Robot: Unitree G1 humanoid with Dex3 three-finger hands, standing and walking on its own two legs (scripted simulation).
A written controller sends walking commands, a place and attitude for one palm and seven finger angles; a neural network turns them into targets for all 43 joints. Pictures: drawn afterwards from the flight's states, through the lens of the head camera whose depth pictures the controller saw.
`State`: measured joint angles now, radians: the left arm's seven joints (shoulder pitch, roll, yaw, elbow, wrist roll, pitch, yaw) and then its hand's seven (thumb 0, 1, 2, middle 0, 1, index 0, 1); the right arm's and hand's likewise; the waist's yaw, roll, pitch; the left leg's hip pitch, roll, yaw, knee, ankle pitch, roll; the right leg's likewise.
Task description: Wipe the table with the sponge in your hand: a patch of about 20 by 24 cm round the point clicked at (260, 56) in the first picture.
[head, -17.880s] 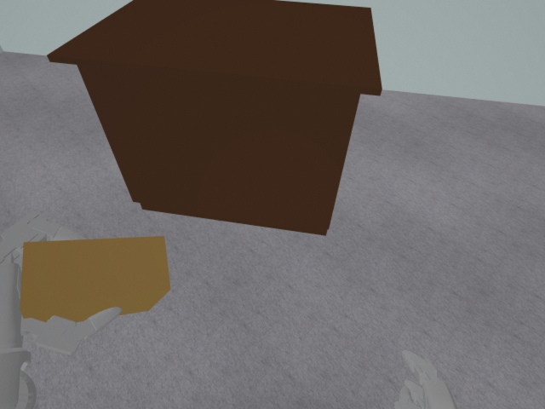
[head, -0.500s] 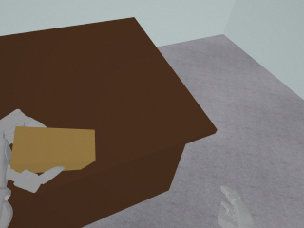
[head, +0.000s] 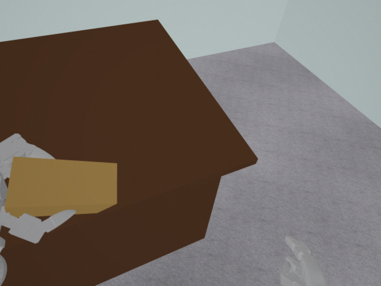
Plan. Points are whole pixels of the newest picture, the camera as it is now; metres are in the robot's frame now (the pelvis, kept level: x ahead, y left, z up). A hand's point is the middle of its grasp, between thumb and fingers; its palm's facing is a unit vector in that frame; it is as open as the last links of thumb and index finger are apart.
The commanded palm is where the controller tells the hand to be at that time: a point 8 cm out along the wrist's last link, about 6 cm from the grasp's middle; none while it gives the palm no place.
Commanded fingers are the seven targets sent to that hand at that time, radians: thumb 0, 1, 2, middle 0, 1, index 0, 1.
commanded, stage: shuffle to correct the standing spot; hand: left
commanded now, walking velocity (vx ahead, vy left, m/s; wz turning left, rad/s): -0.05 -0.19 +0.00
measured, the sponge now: (78, 190) +0.24 +0.20 +0.14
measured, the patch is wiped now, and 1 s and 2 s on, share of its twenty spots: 0.00 0.00 0.00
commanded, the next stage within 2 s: come to a stop and stand still in 0.84 s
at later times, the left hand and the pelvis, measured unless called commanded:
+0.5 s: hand (33, 193) +0.21 +0.25 +0.16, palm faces +0.32 -0.84 -0.43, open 10.1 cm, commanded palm +0.15 +0.29 +0.18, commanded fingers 0.00 0.10 1.30 -1.20 -1.60 -1.20 -1.60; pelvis +0.00 +0.00 +0.00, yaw +0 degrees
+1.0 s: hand (32, 192) +0.21 +0.25 +0.17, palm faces +0.33 -0.82 -0.47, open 10.1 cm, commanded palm +0.15 +0.28 +0.18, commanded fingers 0.00 0.10 1.30 -1.20 -1.60 -1.20 -1.60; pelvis +0.00 +0.00 +0.00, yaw +1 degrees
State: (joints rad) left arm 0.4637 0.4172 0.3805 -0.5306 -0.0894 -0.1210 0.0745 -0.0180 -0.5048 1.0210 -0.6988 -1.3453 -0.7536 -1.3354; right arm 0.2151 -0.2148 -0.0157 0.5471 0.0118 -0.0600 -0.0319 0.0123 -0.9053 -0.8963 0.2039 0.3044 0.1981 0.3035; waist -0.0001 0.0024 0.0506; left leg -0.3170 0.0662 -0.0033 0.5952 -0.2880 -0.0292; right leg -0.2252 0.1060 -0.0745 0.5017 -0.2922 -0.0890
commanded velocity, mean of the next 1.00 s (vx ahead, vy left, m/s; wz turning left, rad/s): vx -0.03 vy -0.18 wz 0.00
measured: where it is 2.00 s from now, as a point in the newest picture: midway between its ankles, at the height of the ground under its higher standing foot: outside the picture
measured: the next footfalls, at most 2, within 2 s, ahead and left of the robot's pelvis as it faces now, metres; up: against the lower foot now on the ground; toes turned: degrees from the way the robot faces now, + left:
none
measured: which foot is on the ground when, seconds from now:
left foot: down 0.00-1.00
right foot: down 0.00-1.00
